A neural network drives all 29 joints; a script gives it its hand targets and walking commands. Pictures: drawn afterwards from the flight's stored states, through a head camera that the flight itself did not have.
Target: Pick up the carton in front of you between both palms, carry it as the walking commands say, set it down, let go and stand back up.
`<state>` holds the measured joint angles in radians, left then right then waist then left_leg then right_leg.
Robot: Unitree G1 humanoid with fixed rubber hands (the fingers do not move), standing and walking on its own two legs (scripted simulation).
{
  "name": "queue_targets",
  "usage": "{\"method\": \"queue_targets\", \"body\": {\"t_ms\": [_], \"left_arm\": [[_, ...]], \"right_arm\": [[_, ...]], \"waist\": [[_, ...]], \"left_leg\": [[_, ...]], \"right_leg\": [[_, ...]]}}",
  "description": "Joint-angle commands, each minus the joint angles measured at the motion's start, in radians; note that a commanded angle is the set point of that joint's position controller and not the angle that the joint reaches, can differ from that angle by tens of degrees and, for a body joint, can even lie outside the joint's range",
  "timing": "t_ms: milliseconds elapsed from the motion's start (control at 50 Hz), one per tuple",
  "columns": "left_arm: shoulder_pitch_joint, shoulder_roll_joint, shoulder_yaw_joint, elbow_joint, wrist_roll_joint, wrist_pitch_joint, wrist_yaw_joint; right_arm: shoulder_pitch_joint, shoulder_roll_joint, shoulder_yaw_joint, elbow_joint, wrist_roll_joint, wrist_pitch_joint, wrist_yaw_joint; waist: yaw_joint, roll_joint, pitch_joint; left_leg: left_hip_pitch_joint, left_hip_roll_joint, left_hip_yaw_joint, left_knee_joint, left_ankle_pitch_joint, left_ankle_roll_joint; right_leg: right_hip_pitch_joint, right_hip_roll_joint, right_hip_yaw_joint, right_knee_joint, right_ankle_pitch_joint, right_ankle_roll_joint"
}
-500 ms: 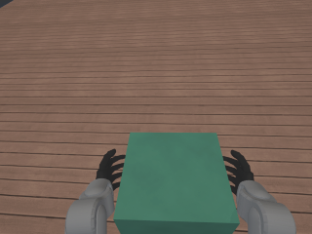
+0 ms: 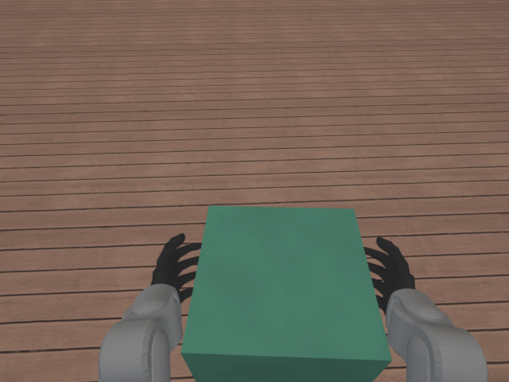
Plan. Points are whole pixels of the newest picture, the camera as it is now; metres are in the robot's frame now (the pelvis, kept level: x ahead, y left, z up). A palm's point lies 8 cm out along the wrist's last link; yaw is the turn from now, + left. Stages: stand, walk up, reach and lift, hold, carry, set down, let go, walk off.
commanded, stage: carry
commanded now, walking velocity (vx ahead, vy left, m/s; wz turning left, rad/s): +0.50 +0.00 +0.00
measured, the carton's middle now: (278, 312) +0.24 +0.00 +0.00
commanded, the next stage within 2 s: none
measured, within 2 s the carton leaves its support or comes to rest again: neither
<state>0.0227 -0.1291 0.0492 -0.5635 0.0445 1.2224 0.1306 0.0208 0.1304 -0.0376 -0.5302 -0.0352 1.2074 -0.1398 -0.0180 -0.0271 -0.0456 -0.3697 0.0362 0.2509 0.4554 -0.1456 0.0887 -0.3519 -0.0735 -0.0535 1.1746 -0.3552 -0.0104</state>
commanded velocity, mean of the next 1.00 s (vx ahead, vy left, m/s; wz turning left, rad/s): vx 0.32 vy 0.00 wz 0.00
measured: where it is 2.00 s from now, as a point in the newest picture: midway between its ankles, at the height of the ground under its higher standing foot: (266, 265)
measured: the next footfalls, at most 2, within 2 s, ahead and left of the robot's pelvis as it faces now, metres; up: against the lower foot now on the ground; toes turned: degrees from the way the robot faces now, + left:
right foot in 0.40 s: +0.48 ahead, -0.11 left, +0.00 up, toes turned -9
left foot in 0.88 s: +0.79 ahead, +0.10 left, +0.00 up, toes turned -4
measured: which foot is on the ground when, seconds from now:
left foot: down 0.00-0.40, up 0.42-0.86, down 0.88-1.00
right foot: up 0.00-0.38, down 0.40-0.92, up 0.94-1.00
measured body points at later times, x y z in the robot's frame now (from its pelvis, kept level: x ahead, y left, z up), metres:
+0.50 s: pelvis +0.35 -0.03 -0.01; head +0.37 -0.04 +0.44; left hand +0.59 +0.14 +0.06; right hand +0.61 -0.17 +0.06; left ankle +0.14 +0.08 -0.64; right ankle +0.44 -0.10 -0.74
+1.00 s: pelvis +0.66 +0.02 +0.00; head +0.68 +0.04 +0.45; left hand +0.91 +0.18 +0.07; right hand +0.91 -0.12 +0.08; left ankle +0.76 +0.10 -0.74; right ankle +0.51 -0.10 -0.69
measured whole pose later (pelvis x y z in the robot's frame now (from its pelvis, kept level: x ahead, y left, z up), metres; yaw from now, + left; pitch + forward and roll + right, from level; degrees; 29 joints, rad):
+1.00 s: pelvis +0.66 +0.02 +0.00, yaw +1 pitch +3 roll +0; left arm 0.01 -0.13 0.06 -0.60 0.05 1.21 0.12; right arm 0.00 0.13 -0.03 -0.56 -0.04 1.20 -0.13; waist 0.00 -0.05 -0.01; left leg -0.40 0.03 0.25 0.43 -0.07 0.10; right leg -0.20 -0.06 -0.06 0.86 -0.54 0.04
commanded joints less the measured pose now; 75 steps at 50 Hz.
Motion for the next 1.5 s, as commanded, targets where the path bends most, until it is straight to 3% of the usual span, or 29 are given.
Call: {"method": "queue_targets", "body": {"t_ms": [0,80,180,300,360,380,400,420,440,480,500,540,640,760,820,860,880,900,920,940,960,1000,1100,1140,1180,1220,1280,1340,1480], "left_arm": [[-0.361,-0.842,-0.669,-0.083,-0.266,-0.042,-0.126],[-0.328,-0.840,-0.667,-0.067,-0.236,-0.061,-0.121],[-0.333,-0.763,-0.656,-0.095,-0.238,-0.042,-0.099],[-0.339,-0.676,-0.634,-0.100,-0.252,-0.002,-0.080],[-0.316,-0.671,-0.617,-0.085,-0.256,-0.001,-0.079],[-0.305,-0.676,-0.609,-0.078,-0.253,-0.003,-0.080],[-0.295,-0.676,-0.601,-0.079,-0.249,-0.005,-0.083],[-0.314,-0.689,-0.602,-0.060,-0.256,-0.013,-0.090],[-0.277,-0.736,-0.612,-0.056,-0.265,-0.020,-0.100],[-0.311,-0.826,-0.640,-0.070,-0.279,-0.046,-0.127],[-0.324,-0.858,-0.649,-0.071,-0.277,-0.060,-0.138],[-0.326,-0.887,-0.662,-0.060,-0.276,-0.085,-0.155],[-0.273,-0.839,-0.672,-0.053,-0.274,-0.112,-0.177],[-0.243,-0.729,-0.636,-0.099,-0.260,-0.089,-0.143],[-0.234,-0.671,-0.607,-0.112,-0.245,-0.061,-0.114],[-0.256,-0.634,-0.600,-0.124,-0.247,-0.039,-0.100],[-0.275,-0.616,-0.600,-0.128,-0.250,-0.030,-0.094],[-0.288,-0.617,-0.621,-0.150,-0.261,-0.016,-0.090],[-0.267,-0.624,-0.632,-0.153,-0.274,-0.004,-0.093],[-0.281,-0.666,-0.650,-0.157,-0.280,-0.004,-0.099],[-0.318,-0.717,-0.667,-0.158,-0.289,-0.008,-0.109],[-0.381,-0.806,-0.695,-0.149,-0.303,-0.021,-0.124],[-0.357,-0.839,-0.697,-0.134,-0.275,-0.044,-0.126],[-0.349,-0.810,-0.680,-0.127,-0.262,-0.035,-0.123],[-0.348,-0.758,-0.652,-0.097,-0.248,-0.017,-0.119],[-0.361,-0.717,-0.626,-0.053,-0.239,-0.002,-0.114],[-0.331,-0.687,-0.596,0.018,-0.229,0.003,-0.114],[-0.352,-0.699,-0.592,0.056,-0.226,-0.013,-0.128],[-0.454,-0.751,-0.600,0.134,-0.212,-0.107,-0.188]], "right_arm": [[-0.385,0.836,0.641,-0.137,0.286,-0.035,0.145],[-0.362,0.809,0.648,-0.131,0.286,-0.046,0.162],[-0.336,0.717,0.618,-0.144,0.268,-0.031,0.141],[-0.310,0.636,0.574,-0.127,0.241,0.001,0.102],[-0.333,0.640,0.583,-0.141,0.245,0.007,0.096],[-0.333,0.644,0.590,-0.143,0.248,0.007,0.096],[-0.343,0.649,0.599,-0.149,0.251,0.007,0.096],[-0.330,0.673,0.618,-0.170,0.245,0.007,0.101],[-0.351,0.694,0.630,-0.166,0.261,0.001,0.111],[-0.354,0.806,0.657,-0.133,0.265,-0.025,0.135],[-0.352,0.848,0.665,-0.117,0.261,-0.040,0.143],[-0.333,0.889,0.675,-0.091,0.241,-0.067,0.150],[-0.280,0.875,0.684,-0.087,0.203,-0.101,0.140],[-0.296,0.776,0.681,-0.155,0.234,-0.068,0.116],[-0.296,0.702,0.660,-0.168,0.250,-0.036,0.103],[-0.288,0.662,0.635,-0.171,0.242,-0.020,0.095],[-0.291,0.632,0.617,-0.175,0.238,-0.010,0.093],[-0.298,0.625,0.607,-0.161,0.244,-0.004,0.092],[-0.254,0.646,0.599,-0.137,0.261,-0.002,0.095],[-0.260,0.683,0.600,-0.151,0.267,-0.004,0.104],[-0.278,0.732,0.602,-0.153,0.272,-0.009,0.114],[-0.335,0.809,0.615,-0.157,0.272,-0.020,0.134],[-0.347,0.817,0.634,-0.164,0.283,-0.038,0.155],[-0.352,0.789,0.631,-0.151,0.277,-0.030,0.154],[-0.353,0.745,0.614,-0.114,0.258,-0.014,0.148],[-0.366,0.712,0.605,-0.086,0.245,0.006,0.139],[-0.361,0.685,0.593,-0.038,0.231,0.019,0.130],[-0.388,0.702,0.596,-0.002,0.223,0.005,0.136],[-0.465,0.752,0.598,0.098,0.197,-0.087,0.192]], "waist": [[0.011,0.114,-0.294],[0.009,0.138,-0.221],[0.003,0.140,-0.129],[-0.002,0.182,-0.020],[0.026,0.207,-0.130],[0.044,0.152,-0.202],[0.058,0.022,-0.294],[0.048,-0.266,-0.383],[0.041,-0.247,-0.340],[0.038,-0.063,-0.332],[0.035,-0.006,-0.310],[0.031,-0.062,-0.307],[0.027,-0.112,-0.204],[0.032,-0.134,-0.100],[0.034,-0.150,-0.109],[0.011,-0.085,-0.161],[0.010,-0.007,-0.212],[0.000,0.198,-0.353],[0.000,0.256,-0.425],[0.009,0.220,-0.398],[0.012,0.180,-0.400],[0.018,0.161,-0.330],[0.015,0.152,-0.363],[0.020,0.131,-0.322],[0.019,0.095,-0.250],[0.012,0.011,-0.165],[0.013,-0.012,-0.207],[0.014,-0.022,-0.252],[0.015,0.005,-0.289]], "left_leg": [[0.370,0.283,-0.346,-0.269,0.074,0.027],[0.380,0.250,-0.250,-0.345,0.016,0.034],[0.447,0.211,-0.169,-0.338,0.193,0.035],[0.471,0.203,-0.104,-0.310,0.398,0.017],[0.486,0.183,-0.024,-0.062,0.726,-0.033],[0.400,0.139,0.004,0.144,0.664,-0.059],[0.203,0.105,-0.025,0.387,0.381,-0.080],[-0.130,-0.035,-0.090,0.718,-0.066,-0.128],[-0.225,-0.045,-0.214,0.848,-0.300,-0.100],[-0.241,0.057,-0.269,0.858,-0.229,-0.057],[-0.228,0.087,-0.263,0.790,-0.180,-0.056],[-0.179,0.094,-0.231,0.685,-0.107,-0.068],[-0.286,0.091,-0.151,0.459,0.010,-0.117],[-0.185,0.014,-0.045,0.128,0.153,-0.123],[-0.026,-0.014,-0.018,0.021,0.243,-0.105],[0.214,-0.028,0.002,-0.131,0.382,-0.104],[0.392,0.098,-0.113,-0.097,0.654,-0.105],[0.686,0.348,-0.361,0.025,1.054,0.041],[0.674,0.393,-0.479,-0.057,1.021,0.127],[0.577,0.380,-0.430,-0.116,0.857,0.121],[0.527,0.351,-0.380,-0.150,0.677,0.092],[0.394,0.268,-0.261,-0.193,0.537,0.017],[0.337,0.230,-0.186,-0.173,0.247,0.024],[0.239,0.198,-0.156,-0.160,0.090,-0.006],[0.164,0.169,-0.139,-0.140,-0.037,-0.044],[0.181,0.134,-0.148,-0.100,0.129,-0.072],[0.223,0.141,-0.152,0.007,0.368,-0.075],[0.219,0.129,-0.142,0.056,0.400,-0.079],[0.242,0.127,-0.140,0.080,0.383,-0.078]], "right_leg": [[-0.198,-0.064,0.037,-0.029,0.111,-0.014],[-0.280,-0.064,-0.025,-0.227,0.210,0.021],[-0.353,-0.050,-0.085,-0.441,0.313,0.043],[-0.264,0.002,-0.159,-0.656,0.350,-0.005],[0.021,0.082,-0.229,-0.705,0.315,-0.028],[0.226,0.098,-0.231,-0.742,0.262,-0.027],[0.446,-0.082,0.015,-0.788,0.063,-0.051],[0.680,-0.361,0.519,-0.895,-0.037,-0.207],[0.622,-0.357,0.575,-0.975,0.217,-0.212],[0.530,-0.306,0.313,-0.899,0.477,-0.153],[0.464,-0.278,0.226,-0.912,0.494,-0.124],[0.399,-0.240,0.127,-0.957,0.412,-0.089],[0.396,-0.202,0.022,-1.041,0.362,-0.112],[0.388,-0.140,-0.142,-0.959,0.797,-0.072],[0.380,-0.137,-0.166,-0.847,0.806,-0.034],[0.329,-0.093,-0.200,-0.648,0.786,0.021],[0.219,-0.063,-0.168,-0.512,0.536,0.051],[0.007,-0.003,-0.116,-0.276,0.071,0.075],[-0.035,0.057,-0.029,-0.158,-0.228,0.071],[-0.031,0.027,0.035,-0.136,-0.250,0.056],[-0.017,-0.004,0.057,-0.200,-0.223,0.036],[0.052,-0.020,0.032,-0.454,-0.169,0.033],[0.130,0.005,-0.046,-0.649,0.002,0.029],[0.202,-0.018,-0.066,-0.772,0.193,0.038],[0.195,-0.094,-0.011,-0.806,0.231,0.046],[0.116,-0.120,0.012,-0.772,0.307,0.041],[0.145,-0.108,0.004,-0.739,0.505,0.031],[0.183,-0.107,-0.003,-0.699,0.657,0.024],[0.197,-0.099,-0.009,-0.674,0.651,0.015]]}}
